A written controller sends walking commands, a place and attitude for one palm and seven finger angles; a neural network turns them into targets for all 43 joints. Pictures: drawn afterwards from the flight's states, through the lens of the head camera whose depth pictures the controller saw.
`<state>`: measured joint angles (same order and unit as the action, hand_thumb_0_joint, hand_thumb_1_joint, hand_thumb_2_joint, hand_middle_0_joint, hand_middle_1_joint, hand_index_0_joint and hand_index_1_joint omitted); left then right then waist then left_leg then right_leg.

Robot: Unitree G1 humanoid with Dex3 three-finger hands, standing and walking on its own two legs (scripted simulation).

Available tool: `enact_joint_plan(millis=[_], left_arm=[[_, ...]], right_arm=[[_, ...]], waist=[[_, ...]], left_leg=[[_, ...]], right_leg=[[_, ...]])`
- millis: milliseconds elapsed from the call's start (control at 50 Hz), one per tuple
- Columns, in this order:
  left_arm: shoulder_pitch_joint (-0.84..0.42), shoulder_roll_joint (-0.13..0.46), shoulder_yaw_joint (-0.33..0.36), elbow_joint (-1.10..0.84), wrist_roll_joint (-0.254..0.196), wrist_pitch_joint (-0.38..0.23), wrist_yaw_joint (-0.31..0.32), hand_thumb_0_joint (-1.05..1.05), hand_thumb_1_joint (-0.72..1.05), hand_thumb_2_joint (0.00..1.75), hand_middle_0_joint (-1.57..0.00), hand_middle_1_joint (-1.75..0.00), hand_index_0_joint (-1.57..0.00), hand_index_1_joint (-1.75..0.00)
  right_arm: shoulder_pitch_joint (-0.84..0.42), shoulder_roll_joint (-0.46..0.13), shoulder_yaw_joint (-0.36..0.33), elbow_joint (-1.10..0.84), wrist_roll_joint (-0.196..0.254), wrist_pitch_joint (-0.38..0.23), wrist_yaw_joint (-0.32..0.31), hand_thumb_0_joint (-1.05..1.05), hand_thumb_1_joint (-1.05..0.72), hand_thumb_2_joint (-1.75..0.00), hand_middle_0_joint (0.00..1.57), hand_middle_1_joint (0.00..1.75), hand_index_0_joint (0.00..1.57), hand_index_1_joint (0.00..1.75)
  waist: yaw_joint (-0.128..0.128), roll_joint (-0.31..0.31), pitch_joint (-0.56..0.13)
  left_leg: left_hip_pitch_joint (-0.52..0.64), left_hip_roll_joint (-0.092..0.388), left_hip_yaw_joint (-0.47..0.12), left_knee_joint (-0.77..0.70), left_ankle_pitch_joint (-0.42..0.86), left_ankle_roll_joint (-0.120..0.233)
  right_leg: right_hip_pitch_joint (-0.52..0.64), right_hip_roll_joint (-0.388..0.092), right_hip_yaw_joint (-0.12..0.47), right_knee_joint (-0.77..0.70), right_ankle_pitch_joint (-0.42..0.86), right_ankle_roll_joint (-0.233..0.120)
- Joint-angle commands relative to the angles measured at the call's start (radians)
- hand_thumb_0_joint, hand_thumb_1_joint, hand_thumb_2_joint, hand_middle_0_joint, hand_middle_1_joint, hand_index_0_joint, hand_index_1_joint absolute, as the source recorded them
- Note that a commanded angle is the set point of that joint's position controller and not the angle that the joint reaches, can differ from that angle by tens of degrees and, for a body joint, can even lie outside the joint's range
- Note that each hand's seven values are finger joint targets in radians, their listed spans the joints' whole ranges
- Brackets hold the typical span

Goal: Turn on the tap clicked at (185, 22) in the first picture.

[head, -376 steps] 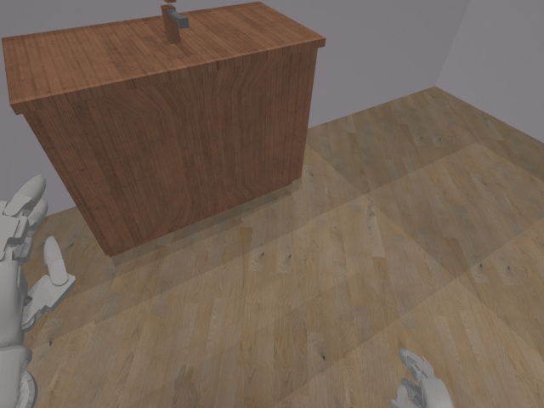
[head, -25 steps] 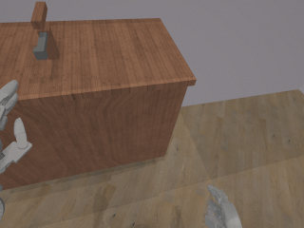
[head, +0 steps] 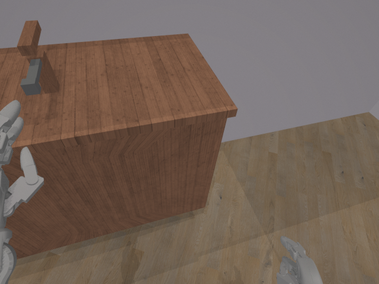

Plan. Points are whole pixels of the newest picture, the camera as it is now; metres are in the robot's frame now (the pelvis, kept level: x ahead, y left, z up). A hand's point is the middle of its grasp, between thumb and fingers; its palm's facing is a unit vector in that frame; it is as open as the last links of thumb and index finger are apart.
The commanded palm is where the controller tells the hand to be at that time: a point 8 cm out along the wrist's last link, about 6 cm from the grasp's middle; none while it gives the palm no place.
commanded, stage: shuffle to correct the standing spot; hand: left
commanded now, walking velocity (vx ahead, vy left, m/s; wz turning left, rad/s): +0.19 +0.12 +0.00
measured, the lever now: (31, 86) +0.47 +0.40 +0.14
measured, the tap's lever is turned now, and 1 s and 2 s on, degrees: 0 0 0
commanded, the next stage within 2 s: come to a stop and stand still in 0.88 s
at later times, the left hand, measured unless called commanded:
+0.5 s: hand (33, 143) +0.27 +0.27 +0.20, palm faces +0.38 -0.81 -0.45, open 7.4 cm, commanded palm +0.21 +0.31 +0.19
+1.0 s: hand (27, 105) +0.34 +0.31 +0.20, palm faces +0.39 -0.79 -0.47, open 7.4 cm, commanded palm +0.28 +0.36 +0.19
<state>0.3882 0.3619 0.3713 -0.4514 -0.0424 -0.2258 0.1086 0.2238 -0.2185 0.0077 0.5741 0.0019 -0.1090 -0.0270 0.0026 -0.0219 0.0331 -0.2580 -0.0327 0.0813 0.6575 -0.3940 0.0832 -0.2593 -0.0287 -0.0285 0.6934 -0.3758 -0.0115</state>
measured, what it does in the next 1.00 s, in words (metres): walks ahead: left foot, then right foot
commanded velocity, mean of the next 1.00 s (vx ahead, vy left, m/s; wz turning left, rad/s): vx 0.17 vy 0.09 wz -0.02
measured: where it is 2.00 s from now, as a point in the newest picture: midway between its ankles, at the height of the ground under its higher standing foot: outside the picture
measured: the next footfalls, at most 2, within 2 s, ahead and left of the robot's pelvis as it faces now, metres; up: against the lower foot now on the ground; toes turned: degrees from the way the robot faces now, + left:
left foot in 0.26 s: +0.16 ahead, +0.14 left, +0.00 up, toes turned +1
right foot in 0.52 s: +0.11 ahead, -0.06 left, +0.00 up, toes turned -4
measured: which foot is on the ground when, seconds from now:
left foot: down 0.00-0.10, up 0.12-0.24, down 0.26-0.52, up 0.54-0.78, down 0.80-1.00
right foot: down 0.00-0.28, up 0.30-0.50, down 0.52-0.82, up 0.84-1.00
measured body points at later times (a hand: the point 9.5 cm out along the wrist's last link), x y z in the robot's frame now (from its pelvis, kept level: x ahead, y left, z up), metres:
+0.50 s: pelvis +0.05 +0.03 +0.00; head +0.08 +0.04 +0.44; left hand +0.25 +0.31 +0.22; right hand +0.22 -0.17 -0.09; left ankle +0.12 +0.14 -0.72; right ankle +0.06 -0.06 -0.71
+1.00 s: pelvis +0.12 +0.08 +0.00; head +0.15 +0.08 +0.45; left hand +0.32 +0.35 +0.23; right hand +0.30 -0.14 -0.08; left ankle +0.14 +0.22 -0.72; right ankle +0.14 +0.00 -0.71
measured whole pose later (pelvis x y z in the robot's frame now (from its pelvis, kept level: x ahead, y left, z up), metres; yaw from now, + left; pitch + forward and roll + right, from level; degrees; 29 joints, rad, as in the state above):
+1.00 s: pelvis +0.12 +0.08 +0.00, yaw +0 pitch -1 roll +2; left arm 0.43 0.44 0.43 -0.56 -0.03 -0.24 0.13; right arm 0.18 -0.15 0.01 0.57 0.01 -0.14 -0.02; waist -0.01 -0.04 0.07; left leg -0.31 0.05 0.08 0.63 -0.30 -0.02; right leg -0.38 -0.02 -0.10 0.78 -0.41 0.00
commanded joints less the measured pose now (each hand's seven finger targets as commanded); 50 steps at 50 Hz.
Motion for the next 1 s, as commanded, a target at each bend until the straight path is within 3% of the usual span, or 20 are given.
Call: enact_joint_plan(millis=[0,60,100,160,200,240,260,280,340,460,480,500,520,640,720,740,780,800,840,980], left_arm=[[-0.026,0.177,0.103,-0.231,0.001,-0.065,0.018,0.00,0.90,0.90,-0.20,-0.30,-0.20,-0.30],[0.020,0.214,0.149,-0.196,-0.016,-0.079,0.028,0.00,0.90,0.90,-0.20,-0.30,-0.20,-0.30],[-0.009,0.220,0.161,-0.242,-0.017,-0.111,0.042,0.00,0.90,0.90,-0.20,-0.30,-0.20,-0.30],[-0.047,0.206,0.143,-0.304,-0.003,-0.120,0.033,0.00,0.90,0.90,-0.20,-0.30,-0.20,-0.30],[-0.083,0.193,0.125,-0.284,0.001,-0.105,0.027,0.00,0.90,0.90,-0.20,-0.30,-0.20,-0.30],[-0.119,0.193,0.125,-0.314,0.001,-0.091,0.027,0.00,0.90,0.90,-0.20,-0.30,-0.20,-0.30],[-0.133,0.177,0.101,-0.330,0.000,-0.091,0.024,0.00,0.90,0.90,-0.20,-0.30,-0.20,-0.30],[-0.147,0.234,0.142,-0.294,0.007,-0.103,0.031,0.00,0.90,0.90,-0.20,-0.30,-0.20,-0.30],[-0.125,0.224,0.155,-0.281,0.012,-0.087,0.020,0.00,0.90,0.90,-0.20,-0.30,-0.20,-0.30],[0.081,0.212,0.180,-0.265,-0.009,-0.076,0.023,0.00,0.90,0.90,-0.20,-0.30,-0.20,-0.30],[0.089,0.226,0.182,-0.246,-0.002,-0.069,0.024,0.00,0.90,0.90,-0.20,-0.30,-0.20,-0.30],[0.077,0.242,0.193,-0.212,0.002,-0.057,0.020,0.00,0.90,0.90,-0.20,-0.30,-0.20,-0.30],[0.001,0.227,0.187,-0.210,-0.013,-0.051,0.022,0.00,0.90,0.90,-0.20,-0.30,-0.20,-0.30],[-0.043,0.153,0.098,-0.106,0.018,-0.061,0.032,0.00,0.90,0.90,-0.20,-0.30,-0.20,-0.30],[-0.139,0.150,0.050,-0.223,0.023,-0.061,0.046,0.00,0.90,0.90,-0.20,-0.30,-0.20,-0.30],[-0.162,0.164,0.057,-0.290,0.022,-0.068,0.047,0.00,0.90,0.90,-0.20,-0.30,-0.20,-0.30],[-0.118,0.184,0.085,-0.378,0.019,-0.083,0.052,0.00,0.90,0.90,-0.20,-0.30,-0.20,-0.30],[-0.114,0.212,0.103,-0.383,0.027,-0.095,0.053,0.00,0.90,0.90,-0.20,-0.30,-0.20,-0.30],[-0.061,0.239,0.153,-0.352,0.021,-0.081,0.051,0.00,0.90,0.90,-0.20,-0.30,-0.20,-0.30],[0.081,0.202,0.174,-0.226,0.000,-0.047,0.050,0.00,0.90,0.90,-0.20,-0.30,-0.20,-0.30]], right_arm=[[-0.087,-0.116,-0.048,-0.166,0.007,-0.052,0.012,0.00,-0.90,-0.90,0.20,0.30,0.20,0.30],[-0.089,-0.114,-0.065,-0.169,0.021,-0.045,0.019,0.00,-0.90,-0.90,0.20,0.30,0.20,0.30],[-0.097,-0.122,-0.060,-0.150,0.017,-0.048,0.030,0.00,-0.90,-0.90,0.20,0.30,0.20,0.30],[-0.116,-0.084,-0.045,-0.138,0.006,-0.029,0.035,0.00,-0.90,-0.90,0.20,0.30,0.20,0.30],[-0.096,-0.062,-0.042,-0.106,0.007,-0.034,0.023,0.00,-0.90,-0.90,0.20,0.30,0.20,0.30],[-0.084,-0.110,-0.075,-0.116,0.013,-0.044,-0.001,0.00,-0.90,-0.90,0.20,0.30,0.20,0.30],[-0.098,-0.130,-0.087,-0.143,0.010,-0.050,-0.004,0.00,-0.90,-0.90,0.20,0.30,0.20,0.30],[-0.102,-0.109,-0.074,-0.149,0.008,-0.062,0.000,0.00,-0.90,-0.90,0.20,0.30,0.20,0.30],[-0.102,-0.105,-0.077,-0.119,0.012,-0.063,0.008,0.00,-0.90,-0.90,0.20,0.30,0.20,0.30],[-0.106,-0.092,-0.047,-0.140,0.014,-0.061,0.016,0.00,-0.90,-0.90,0.20,0.30,0.20,0.30],[-0.101,-0.078,-0.047,-0.144,0.010,-0.048,0.013,0.00,-0.90,-0.90,0.20,0.30,0.20,0.30],[-0.103,-0.073,-0.054,-0.150,0.005,-0.029,0.016,0.00,-0.90,-0.90,0.20,0.30,0.20,0.30],[-0.106,-0.102,-0.054,-0.135,-0.004,-0.028,0.011,0.00,-0.90,-0.90,0.20,0.30,0.20,0.30],[-0.076,-0.078,-0.034,-0.082,-0.001,-0.036,-0.005,0.00,-0.90,-0.90,0.20,0.30,0.20,0.30],[-0.106,-0.072,-0.048,-0.092,-0.012,-0.081,-0.018,0.00,-0.90,-0.90,0.20,0.30,0.20,0.30],[-0.095,-0.087,-0.060,-0.100,-0.010,-0.087,-0.021,0.00,-0.90,-0.90,0.20,0.30,0.20,0.30],[-0.080,-0.126,-0.081,-0.117,0.003,-0.087,-0.022,0.00,-0.90,-0.90,0.20,0.30,0.20,0.30],[-0.083,-0.117,-0.081,-0.131,0.002,-0.081,-0.016,0.00,-0.90,-0.90,0.20,0.30,0.20,0.30],[-0.091,-0.105,-0.077,-0.116,-0.003,-0.069,-0.014,0.00,-0.90,-0.90,0.20,0.30,0.20,0.30],[-0.085,-0.098,-0.049,-0.121,0.018,-0.057,-0.003,0.00,-0.90,-0.90,0.20,0.30,0.20,0.30]], waist=[[0.008,0.125,-0.147],[0.035,-0.226,-0.148],[0.056,-0.131,-0.081],[0.016,-0.010,-0.045],[-0.016,0.014,-0.096],[-0.034,0.249,-0.187],[-0.029,0.420,-0.188],[-0.019,0.297,-0.158],[-0.007,0.178,-0.089],[0.034,0.152,-0.155],[0.037,-0.027,-0.136],[0.034,-0.306,-0.076],[0.015,-0.244,-0.008],[0.006,-0.086,-0.069],[0.021,-0.109,-0.132],[0.012,-0.044,-0.165],[-0.005,0.291,-0.244],[0.003,0.311,-0.233],[0.000,0.283,-0.156],[0.012,0.160,-0.130]], left_leg=[[0.130,0.156,-0.188,-0.069,0.653,-0.012],[-0.431,-0.018,-0.018,0.455,0.182,-0.072],[-0.634,0.087,-0.204,0.555,-0.166,-0.053],[-0.310,0.135,-0.134,0.179,0.006,-0.043],[0.103,0.003,0.047,-0.022,0.337,-0.064],[0.331,0.106,-0.174,-0.137,0.345,0.016],[0.293,0.309,-0.504,-0.284,0.273,0.128],[0.174,0.337,-0.610,-0.352,0.129,0.195],[0.007,0.296,-0.466,-0.312,0.172,0.194],[-0.328,0.157,-0.172,-0.217,-0.172,0.034],[-0.440,0.075,-0.102,0.025,-0.187,-0.012],[-0.549,-0.010,-0.038,0.387,-0.139,-0.060],[-0.557,0.033,-0.110,0.573,-0.045,-0.089],[-0.329,0.102,-0.055,0.246,0.110,-0.083],[0.034,0.001,0.101,-0.121,0.229,-0.063],[0.105,0.003,0.074,-0.165,0.257,-0.059],[0.379,0.262,-0.300,-0.207,0.497,0.088],[0.355,0.352,-0.439,-0.277,0.552,0.159],[0.249,0.343,-0.389,-0.268,0.555,0.166],[-0.190,0.199,-0.069,-0.125,0.057,0.001]], right_leg=[[0.030,0.020,-0.038,-0.129,0.208,-0.042],[0.459,-0.288,0.412,-0.237,0.699,-0.242],[0.488,-0.396,0.467,-0.238,0.722,-0.278],[0.175,-0.282,0.224,-0.212,0.515,-0.171],[-0.034,-0.122,0.008,-0.152,0.380,-0.081],[-0.170,-0.019,-0.044,0.258,0.193,-0.013],[-0.254,0.064,-0.022,0.532,-0.200,0.013],[-0.282,0.078,0.052,0.633,-0.217,0.002],[-0.268,-0.026,0.072,0.528,-0.168,0.007],[0.264,0.014,-0.055,-0.115,-0.045,-0.020],[0.304,-0.095,0.141,-0.291,-0.188,-0.073],[0.219,-0.350,0.611,-0.506,-0.408,-0.185],[0.096,-0.427,0.654,-0.561,-0.349,-0.210],[0.094,-0.242,0.155,-0.325,0.352,-0.138],[0.071,-0.167,0.053,-0.218,0.346,-0.080],[0.072,-0.145,0.035,-0.116,0.357,-0.061],[-0.220,-0.014,-0.053,0.276,0.066,0.024],[-0.305,0.025,-0.020,0.438,-0.205,0.016],[-0.345,-0.022,0.001,0.422,-0.207,0.010],[0.178,0.018,-0.080,-0.183,0.062,0.004]])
